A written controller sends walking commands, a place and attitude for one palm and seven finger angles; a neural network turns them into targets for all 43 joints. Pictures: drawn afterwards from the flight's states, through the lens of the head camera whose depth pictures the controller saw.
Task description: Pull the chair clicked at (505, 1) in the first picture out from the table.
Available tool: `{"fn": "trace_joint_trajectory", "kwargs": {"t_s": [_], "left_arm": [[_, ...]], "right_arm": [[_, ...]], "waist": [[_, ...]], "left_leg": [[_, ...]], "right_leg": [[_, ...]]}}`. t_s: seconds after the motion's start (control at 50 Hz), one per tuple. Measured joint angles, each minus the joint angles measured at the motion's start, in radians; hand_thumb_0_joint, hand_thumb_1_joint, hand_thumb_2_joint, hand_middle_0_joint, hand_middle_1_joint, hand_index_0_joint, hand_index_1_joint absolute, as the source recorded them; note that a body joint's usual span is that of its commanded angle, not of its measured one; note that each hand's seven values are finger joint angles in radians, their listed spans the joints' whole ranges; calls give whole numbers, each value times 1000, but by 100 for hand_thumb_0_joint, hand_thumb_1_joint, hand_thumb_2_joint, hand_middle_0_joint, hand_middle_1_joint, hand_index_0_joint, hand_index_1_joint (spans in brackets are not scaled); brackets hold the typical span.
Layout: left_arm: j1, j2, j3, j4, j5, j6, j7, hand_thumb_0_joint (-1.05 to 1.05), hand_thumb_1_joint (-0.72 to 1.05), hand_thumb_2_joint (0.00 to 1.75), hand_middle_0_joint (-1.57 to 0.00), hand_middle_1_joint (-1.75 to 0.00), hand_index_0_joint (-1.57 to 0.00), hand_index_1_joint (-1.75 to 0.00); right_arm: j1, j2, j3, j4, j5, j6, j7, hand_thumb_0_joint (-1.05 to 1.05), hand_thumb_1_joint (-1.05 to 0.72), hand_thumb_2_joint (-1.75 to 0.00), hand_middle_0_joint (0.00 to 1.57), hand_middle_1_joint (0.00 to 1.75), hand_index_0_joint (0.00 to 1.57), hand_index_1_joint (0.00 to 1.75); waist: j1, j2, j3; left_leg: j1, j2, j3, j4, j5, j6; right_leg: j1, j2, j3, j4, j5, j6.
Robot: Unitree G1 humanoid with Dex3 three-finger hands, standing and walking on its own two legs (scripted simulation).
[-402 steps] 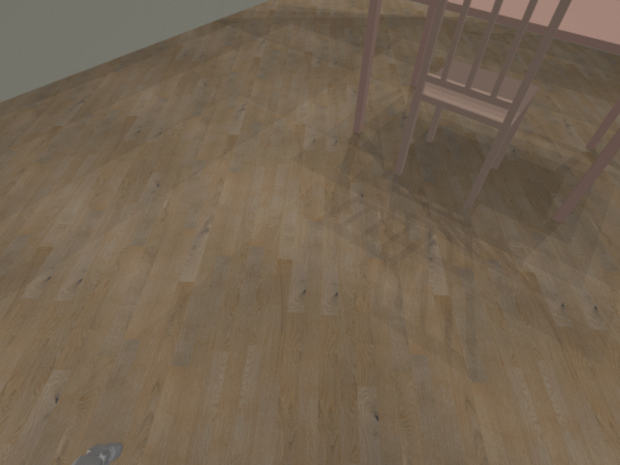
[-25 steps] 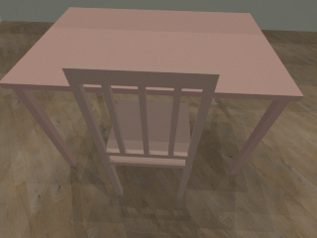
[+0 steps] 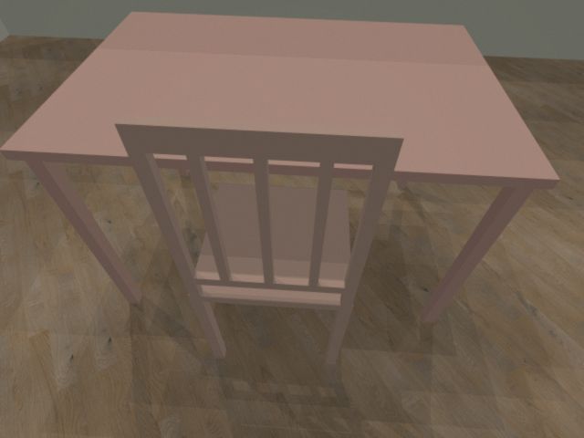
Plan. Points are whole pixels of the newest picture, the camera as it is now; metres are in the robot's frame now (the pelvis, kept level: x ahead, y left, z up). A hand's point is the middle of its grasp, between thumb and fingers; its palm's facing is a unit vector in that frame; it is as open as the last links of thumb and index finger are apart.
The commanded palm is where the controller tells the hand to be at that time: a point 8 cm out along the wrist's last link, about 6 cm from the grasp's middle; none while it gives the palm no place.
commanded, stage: look again from close up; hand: left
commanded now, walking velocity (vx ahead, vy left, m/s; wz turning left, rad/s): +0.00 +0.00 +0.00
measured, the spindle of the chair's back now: (265, 230) +0.48 +0.09 -0.06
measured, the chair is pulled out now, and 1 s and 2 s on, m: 0.00 0.00 0.00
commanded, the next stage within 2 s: shuffle to correct the standing spot in 0.22 s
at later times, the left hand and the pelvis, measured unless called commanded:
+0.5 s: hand out of the picture -0.02 +0.15 -0.18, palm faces +0.03 -0.98 -0.17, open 7.3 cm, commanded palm none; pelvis +0.01 -0.01 +0.00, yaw +0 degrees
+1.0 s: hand out of the picture +0.03 +0.17 -0.18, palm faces +0.03 -0.97 -0.24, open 7.3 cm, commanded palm none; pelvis +0.02 -0.01 -0.01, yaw +0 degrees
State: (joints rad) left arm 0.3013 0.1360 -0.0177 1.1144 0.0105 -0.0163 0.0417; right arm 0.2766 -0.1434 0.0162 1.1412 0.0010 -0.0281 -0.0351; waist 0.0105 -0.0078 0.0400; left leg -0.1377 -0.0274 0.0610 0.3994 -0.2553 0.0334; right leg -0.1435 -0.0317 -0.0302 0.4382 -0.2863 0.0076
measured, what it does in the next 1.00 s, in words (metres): stands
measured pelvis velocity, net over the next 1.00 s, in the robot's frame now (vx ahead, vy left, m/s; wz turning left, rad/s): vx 0.02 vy -0.01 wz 0.01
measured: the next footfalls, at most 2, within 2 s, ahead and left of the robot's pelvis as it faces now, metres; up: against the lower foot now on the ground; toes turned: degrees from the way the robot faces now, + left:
none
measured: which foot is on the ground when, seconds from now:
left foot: down 0.00-1.00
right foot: down 0.00-1.00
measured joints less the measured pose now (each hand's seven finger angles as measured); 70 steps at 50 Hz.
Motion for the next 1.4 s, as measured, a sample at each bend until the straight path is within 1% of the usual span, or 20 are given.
{"fn": "trace_joint_trajectory", "kwargs": {"t_s": [0.4,0.52,0.66,0.72,0.8,0.84,0.96,1.0,1.06,1.16,1.26,1.4], "left_arm": [[14,-6,1,0,2,-2,-1,0,91,89,-19,-30,-20,-30],[42,-4,11,-1,11,5,-13,0,91,89,-19,-30,-20,-30],[61,-5,19,9,8,-12,-10,1,91,90,-19,-30,-20,-30],[52,-10,17,14,2,-18,1,1,91,90,-19,-30,-20,-30],[25,-18,13,4,-4,-18,10,1,91,89,-19,-30,-20,-30],[11,-18,14,-10,-1,-11,15,1,91,89,-19,-30,-20,-30],[-22,19,28,-42,1,3,19,2,92,89,-20,-30,-20,-30],[-34,39,15,-69,-2,7,13,1,92,89,-20,-30,-20,-30],[-49,65,21,-113,-1,-5,13,1,92,89,-20,-30,-21,-30],[-75,91,30,-148,-1,-11,20,1,91,89,-20,-30,-20,-30],[-95,90,20,-153,4,-1,14,1,91,89,-19,-30,-20,-30],[-86,72,1,-138,8,3,3,1,91,89,-20,-30,-20,-30]], "right_arm": [[8,7,0,4,-1,1,3,1,-92,-90,20,30,20,30],[38,11,-8,-1,-8,11,11,1,-91,-90,20,30,20,30],[64,19,-4,10,-6,-10,2,1,-91,-90,20,30,20,30],[51,23,0,15,-3,-12,-10,1,-91,-90,20,30,20,30],[20,26,-4,3,1,-3,-20,1,-91,-90,20,30,20,30],[8,16,-11,-5,0,5,-25,2,-92,-90,20,30,20,30],[-31,-6,-27,-42,3,9,-21,2,-92,-90,20,30,20,30],[-46,-18,-32,-69,-3,9,-6,2,-92,-90,20,30,20,30],[-70,-38,-53,-104,-5,0,7,1,-91,-90,20,30,20,30],[-120,-69,-65,-138,-8,20,15,1,-91,-90,20,30,20,30],[-154,-80,-55,-151,-11,31,28,1,-91,-90,20,30,20,30],[-147,-62,-33,-137,-12,35,43,1,-91,-90,20,30,20,30]], "waist": [[0,-1,-1],[1,-6,-17],[1,-4,-13],[-1,-2,-6],[-2,1,2],[0,2,4],[9,-15,11],[5,-11,20],[-3,6,26],[-7,23,19],[-5,27,9],[-1,18,-4]], "left_leg": [[1,6,-1,-2,3,-6],[-17,6,1,52,-42,-6],[-18,8,-5,103,-99,-10],[-11,12,-9,106,-107,-15],[3,14,-15,70,-79,-18],[9,13,-17,50,-65,-18],[0,-1,-5,30,-55,-15],[-17,-1,-6,40,-49,-14],[-54,11,-20,79,-51,-18],[-74,20,-31,112,-50,-20],[-66,14,-27,100,-26,-14],[-66,6,-20,63,12,-4]], "right_leg": [[1,6,-2,-1,2,-7],[-21,4,1,60,-46,-13],[-17,5,-4,104,-102,-15],[-7,8,-8,101,-105,-16],[-3,10,-16,88,-68,-16],[-7,9,-18,88,-53,-17],[-13,-3,-5,63,-76,-13],[-27,-3,-7,70,-73,-15],[-43,8,-22,73,-59,-20],[-47,15,-33,75,-41,-21],[-42,10,-29,68,-20,-14],[-47,2,-22,39,16,-4]]}}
